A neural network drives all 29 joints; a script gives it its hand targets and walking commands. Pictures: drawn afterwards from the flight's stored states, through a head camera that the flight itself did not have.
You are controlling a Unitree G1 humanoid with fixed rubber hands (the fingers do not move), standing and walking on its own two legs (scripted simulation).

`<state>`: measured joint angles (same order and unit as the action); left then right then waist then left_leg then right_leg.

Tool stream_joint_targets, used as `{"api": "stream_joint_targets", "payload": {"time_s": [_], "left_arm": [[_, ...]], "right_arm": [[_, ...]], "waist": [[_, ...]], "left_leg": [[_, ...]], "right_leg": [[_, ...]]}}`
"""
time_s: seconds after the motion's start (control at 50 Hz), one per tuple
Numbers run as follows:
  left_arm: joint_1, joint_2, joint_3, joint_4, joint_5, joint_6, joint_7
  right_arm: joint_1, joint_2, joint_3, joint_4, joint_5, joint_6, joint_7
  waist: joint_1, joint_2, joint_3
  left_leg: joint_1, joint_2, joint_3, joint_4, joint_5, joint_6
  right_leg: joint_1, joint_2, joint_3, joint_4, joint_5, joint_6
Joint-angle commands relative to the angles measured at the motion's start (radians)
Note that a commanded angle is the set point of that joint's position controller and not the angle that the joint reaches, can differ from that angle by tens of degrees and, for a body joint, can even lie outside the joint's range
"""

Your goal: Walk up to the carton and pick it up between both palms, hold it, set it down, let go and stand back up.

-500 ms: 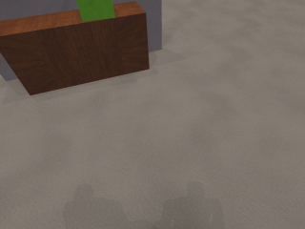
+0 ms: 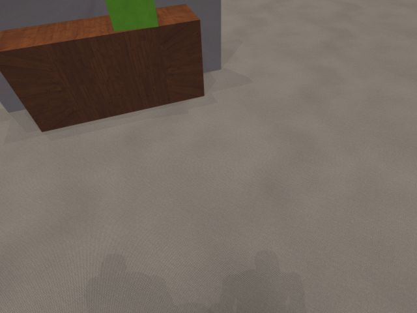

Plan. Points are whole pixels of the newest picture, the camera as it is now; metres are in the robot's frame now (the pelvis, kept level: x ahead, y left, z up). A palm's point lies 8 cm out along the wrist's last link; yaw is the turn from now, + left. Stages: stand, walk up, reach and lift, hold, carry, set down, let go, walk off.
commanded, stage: stand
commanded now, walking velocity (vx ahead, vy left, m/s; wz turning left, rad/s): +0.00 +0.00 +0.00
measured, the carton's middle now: (133, 8) +1.93 +0.50 -0.06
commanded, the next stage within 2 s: walk up in 0.24 s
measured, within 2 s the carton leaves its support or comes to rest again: neither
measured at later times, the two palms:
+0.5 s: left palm out of the picture -0.03 +0.21 -0.15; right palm out of the picture -0.01 -0.19 -0.15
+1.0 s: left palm (62, 296) +0.22 +0.36 -0.14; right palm out of the picture +0.10 -0.08 -0.13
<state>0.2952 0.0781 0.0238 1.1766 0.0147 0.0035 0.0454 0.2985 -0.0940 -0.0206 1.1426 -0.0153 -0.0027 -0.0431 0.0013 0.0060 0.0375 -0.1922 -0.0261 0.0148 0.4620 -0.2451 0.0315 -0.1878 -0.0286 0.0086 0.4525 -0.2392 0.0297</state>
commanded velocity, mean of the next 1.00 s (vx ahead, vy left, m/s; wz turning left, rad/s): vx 0.30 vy -0.02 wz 0.14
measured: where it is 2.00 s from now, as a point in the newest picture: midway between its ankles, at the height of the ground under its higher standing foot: (178, 231)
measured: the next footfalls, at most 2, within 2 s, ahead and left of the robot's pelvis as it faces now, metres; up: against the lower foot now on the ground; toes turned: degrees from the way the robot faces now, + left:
left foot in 0.72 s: +0.09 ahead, +0.20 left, +0.00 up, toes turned +17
right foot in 1.20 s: +0.52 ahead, +0.03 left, +0.00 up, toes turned +4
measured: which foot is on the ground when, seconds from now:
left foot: down 0.00-0.44, up 0.46-0.70, down 0.72-1.00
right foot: down 0.00-0.70, up 0.72-1.00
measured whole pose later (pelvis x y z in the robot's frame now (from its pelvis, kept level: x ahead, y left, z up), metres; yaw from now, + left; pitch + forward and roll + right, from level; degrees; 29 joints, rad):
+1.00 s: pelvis +0.17 +0.12 +0.00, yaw +11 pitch +1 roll -1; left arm 0.16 0.20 0.06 1.00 0.02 -0.03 -0.05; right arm 0.52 -0.05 -0.03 1.09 -0.04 -0.09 0.01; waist -0.08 -0.02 -0.01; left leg -0.03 0.03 0.09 0.35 -0.34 0.01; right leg -0.68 -0.13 -0.08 1.00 -0.10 0.03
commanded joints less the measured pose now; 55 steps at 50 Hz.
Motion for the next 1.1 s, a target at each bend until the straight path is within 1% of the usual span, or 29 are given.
{"api": "stream_joint_targets", "payload": {"time_s": [0.0,0.4,0.42,0.44,0.46,0.48,0.5,0.52,0.56,0.58,0.6,0.62,0.64,0.66,0.68,0.7,0.72,0.74,0.76,0.78,0.8,0.82,0.84,0.9,0.94,1.0,1.02,1.06,1.08], "left_arm": [[0.091,0.072,0.01,-0.009,0.0,-0.007,0.004],[0.115,0.065,0.006,0.0,-0.001,-0.01,0.004],[0.14,0.252,0.091,-0.083,0.02,-0.011,0.012],[0.223,0.311,0.11,-0.067,0.028,-0.005,0.023],[0.264,0.318,0.112,-0.039,0.028,-0.009,0.033],[0.227,0.25,0.088,-0.025,0.028,-0.022,0.035],[0.171,0.197,0.073,-0.037,0.032,-0.041,0.032],[0.11,0.182,0.066,-0.058,0.034,-0.056,0.029],[0.009,0.232,0.073,-0.094,0.034,-0.075,0.019],[-0.015,0.247,0.079,-0.096,0.035,-0.077,0.01],[-0.001,0.235,0.081,-0.084,0.025,-0.077,0.001],[0.003,0.239,0.084,-0.077,0.029,-0.072,-0.006],[-0.013,0.249,0.086,-0.083,0.035,-0.065,-0.01],[-0.023,0.234,0.08,-0.09,0.04,-0.06,-0.016],[-0.017,0.17,0.051,-0.105,0.037,-0.063,-0.03],[-0.071,0.077,0.014,-0.186,0.035,-0.076,-0.046],[-0.087,0.063,0.011,-0.261,0.023,-0.081,-0.065],[-0.105,0.095,0.026,-0.283,0.023,-0.084,-0.075],[-0.107,0.131,0.033,-0.28,0.026,-0.087,-0.08],[-0.088,0.161,0.04,-0.254,0.024,-0.088,-0.083],[-0.076,0.171,0.041,-0.219,0.022,-0.082,-0.084],[-0.054,0.173,0.039,-0.199,0.019,-0.073,-0.087],[-0.054,0.167,0.037,-0.194,0.016,-0.063,-0.088],[-0.117,0.166,0.038,-0.215,0.006,-0.044,-0.092],[-0.185,0.162,0.039,-0.236,0.002,-0.043,-0.096],[-0.305,0.139,0.029,-0.275,-0.004,-0.051,-0.103],[-0.326,0.129,0.026,-0.283,-0.007,-0.052,-0.106],[-0.372,0.124,0.025,-0.306,-0.006,-0.056,-0.109],[-0.393,0.132,0.029,-0.315,-0.001,-0.059,-0.108]], "right_arm": [[0.074,-0.075,-0.01,-0.02,0.0,-0.01,-0.003],[0.09,-0.07,-0.007,-0.019,0.001,-0.014,-0.001],[-0.007,-0.164,-0.041,-0.095,0.01,0.005,0.036],[-0.232,-0.135,-0.031,-0.201,-0.003,0.014,0.054],[-0.366,-0.114,-0.033,-0.274,-0.023,0.011,0.07],[-0.353,-0.111,-0.042,-0.29,-0.032,0.002,0.083],[-0.252,-0.109,-0.05,-0.267,-0.027,-0.012,0.094],[-0.16,-0.103,-0.057,-0.248,-0.024,-0.018,0.102],[-0.031,-0.081,-0.06,-0.203,-0.017,-0.011,0.11],[-0.01,-0.063,-0.055,-0.192,-0.016,-0.003,0.109],[0.016,-0.098,-0.069,-0.199,-0.02,-0.004,0.106],[0.059,-0.121,-0.072,-0.173,-0.02,-0.001,0.1],[0.128,-0.131,-0.071,-0.139,-0.018,0.0,0.092],[0.218,-0.131,-0.073,-0.095,-0.019,-0.004,0.085],[0.315,-0.156,-0.082,-0.063,-0.029,-0.014,0.075],[0.434,-0.216,-0.087,-0.051,-0.038,-0.03,0.063],[0.376,-0.26,-0.077,-0.08,-0.029,-0.037,0.054],[0.283,-0.291,-0.085,-0.101,-0.015,-0.042,0.056],[0.187,-0.295,-0.078,-0.142,-0.017,-0.055,0.06],[0.108,-0.282,-0.075,-0.179,-0.022,-0.07,0.059],[0.072,-0.263,-0.071,-0.186,-0.026,-0.079,0.056],[0.079,-0.24,-0.069,-0.173,-0.03,-0.085,0.053],[0.106,-0.224,-0.07,-0.156,-0.031,-0.092,0.052],[0.212,-0.177,-0.054,-0.115,-0.025,-0.105,0.047],[0.267,-0.167,-0.048,-0.101,-0.019,-0.109,0.039],[0.288,-0.163,-0.041,-0.09,-0.012,-0.111,0.029],[0.279,-0.173,-0.046,-0.091,-0.014,-0.114,0.025],[0.298,-0.168,-0.047,-0.073,-0.016,-0.116,0.022],[0.313,-0.16,-0.042,-0.06,-0.014,-0.112,0.021]], "waist": [[0.0,-0.005,0.058],[-0.002,-0.004,0.066],[0.054,0.031,-0.042],[0.153,-0.13,0.065],[0.183,-0.27,0.129],[0.132,-0.203,0.136],[0.072,-0.17,0.076],[0.022,-0.17,0.004],[-0.04,-0.216,-0.009],[-0.049,-0.261,0.04],[-0.071,-0.34,0.057],[-0.087,-0.3,0.085],[-0.12,-0.215,0.107],[-0.153,-0.062,0.112],[-0.191,0.199,0.11],[-0.228,0.45,0.096],[-0.169,0.433,0.069],[-0.122,0.372,0.094],[-0.08,0.263,0.147],[-0.05,0.178,0.14],[-0.038,0.126,0.119],[-0.029,0.111,0.099],[-0.028,0.118,0.104],[-0.041,0.097,0.116],[-0.06,0.076,0.115],[-0.085,0.091,0.132],[-0.091,0.109,0.135],[-0.103,0.148,0.148],[-0.101,0.159,0.155]], "left_leg": [[-0.047,0.098,-0.098,-0.127,0.032,0.008],[-0.037,0.097,-0.098,-0.135,0.047,0.01],[-0.334,0.044,-0.096,0.006,-0.542,0.029],[-0.613,-0.008,0.003,0.248,-0.368,-0.028],[-0.734,0.076,-0.011,0.509,-0.219,-0.022],[-0.732,0.136,-0.056,0.584,-0.101,-0.021],[-0.641,0.15,-0.06,0.613,-0.039,-0.024],[-0.513,0.161,-0.064,0.614,-0.032,-0.027],[-0.256,0.128,0.013,0.458,-0.087,-0.036],[-0.153,0.122,0.049,0.353,-0.103,-0.036],[-0.042,0.087,0.089,0.313,-0.145,-0.035],[0.01,0.057,0.156,0.292,-0.161,-0.039],[0.093,0.033,0.223,0.251,-0.132,-0.039],[0.18,0.011,0.243,0.222,-0.135,-0.044],[0.223,0.054,0.166,0.144,-0.198,-0.05],[0.202,0.322,-0.325,-0.037,-0.496,-0.02],[0.109,0.497,-0.751,-0.346,-0.725,0.038],[0.0,0.549,-0.889,-0.446,-0.87,0.112],[-0.041,0.539,-0.818,-0.433,-0.818,0.129],[-0.038,0.481,-0.651,-0.377,-0.645,0.12],[-0.048,0.428,-0.498,-0.343,-0.464,0.094],[-0.056,0.388,-0.387,-0.332,-0.327,0.074],[-0.055,0.369,-0.323,-0.329,-0.228,0.066],[0.072,0.327,-0.193,-0.314,0.062,0.06],[0.156,0.319,-0.144,-0.297,0.225,0.062],[0.184,0.3,-0.078,-0.3,0.326,0.061],[0.196,0.302,-0.028,-0.307,0.345,0.051],[0.205,0.314,-0.011,-0.308,0.419,0.047],[0.212,0.321,-0.036,-0.291,0.489,0.055]], "right_leg": [[-0.03,-0.046,0.037,-0.077,0.066,-0.035],[-0.036,-0.051,0.033,-0.08,0.076,-0.029],[0.193,-0.164,0.102,-0.085,-0.535,-0.037],[0.277,-0.33,0.336,-0.264,-0.687,-0.098],[0.226,-0.514,0.511,-0.345,-0.688,-0.158],[0.169,-0.511,0.479,-0.342,-0.576,-0.168],[0.123,-0.446,0.354,-0.323,-0.434,-0.142],[0.062,-0.391,0.23,-0.309,-0.352,-0.102],[-0.115,-0.29,0.037,-0.332,-0.333,-0.062],[-0.205,-0.264,-0.024,-0.344,-0.361,-0.056],[-0.284,-0.187,-0.084,-0.301,-0.459,-0.075],[-0.325,-0.191,-0.098,-0.25,-0.542,-0.101],[-0.388,-0.192,-0.115,-0.167,-0.629,-0.112],[-0.453,-0.162,-0.148,0.009,-0.63,-0.118],[-0.51,-0.088,-0.22,0.34,-0.522,-0.114],[-0.682,-0.034,-0.128,0.75,-0.439,-0.092],[-0.736,-0.035,-0.008,0.865,-0.331,-0.073],[-0.735,-0.085,0.023,0.928,-0.236,-0.063],[-0.737,-0.131,0.022,0.94,-0.128,-0.052],[-0.7,-0.164,0.013,0.893,-0.029,-0.035],[-0.636,-0.174,0.009,0.83,0.027,-0.022],[-0.578,-0.171,0.002,0.771,0.051,-0.012],[-0.556,-0.164,-0.009,0.742,0.068,-0.007],[-0.614,-0.138,-0.04,0.629,0.12,-0.001],[-0.647,-0.121,-0.07,0.525,0.153,0.001],[-0.597,-0.092,-0.124,0.329,0.207,0.001],[-0.571,-0.076,-0.14,0.279,0.22,-0.01],[-0.494,-0.057,-0.155,0.203,0.212,-0.036],[-0.454,-0.049,-0.155,0.178,0.184,-0.047]]}}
